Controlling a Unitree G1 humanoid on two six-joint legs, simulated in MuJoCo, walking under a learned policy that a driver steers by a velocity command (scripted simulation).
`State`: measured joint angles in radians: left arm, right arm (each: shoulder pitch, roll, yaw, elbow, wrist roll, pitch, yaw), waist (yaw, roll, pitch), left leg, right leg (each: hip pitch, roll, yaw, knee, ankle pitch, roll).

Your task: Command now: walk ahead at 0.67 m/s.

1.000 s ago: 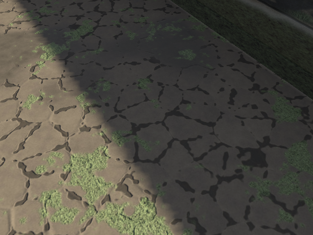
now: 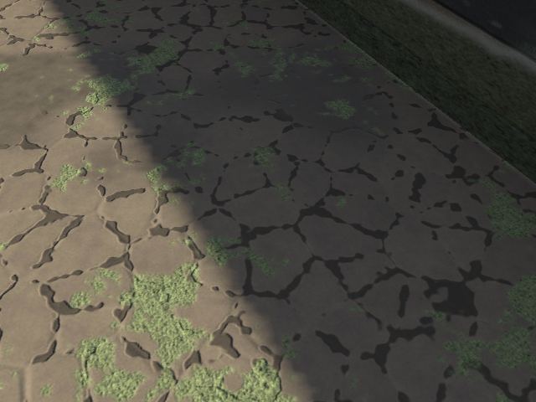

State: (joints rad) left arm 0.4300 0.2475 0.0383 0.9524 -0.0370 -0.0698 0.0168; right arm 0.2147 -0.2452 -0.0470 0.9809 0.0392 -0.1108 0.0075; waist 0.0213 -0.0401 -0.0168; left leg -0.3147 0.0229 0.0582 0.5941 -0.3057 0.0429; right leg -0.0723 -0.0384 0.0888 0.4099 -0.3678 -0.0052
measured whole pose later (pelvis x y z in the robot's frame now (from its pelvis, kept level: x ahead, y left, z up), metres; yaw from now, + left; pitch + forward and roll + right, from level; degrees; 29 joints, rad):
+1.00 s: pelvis +0.63 +0.08 -0.03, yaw +30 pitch -1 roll -3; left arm 0.05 0.29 0.05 0.75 -0.01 -0.07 -0.01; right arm 0.22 -0.34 -0.09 0.64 0.00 -0.02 0.05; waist -0.02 -0.01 0.14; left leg -0.52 -0.09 0.03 0.68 -0.14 0.15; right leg -0.33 0.01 0.04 1.30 -0.54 0.03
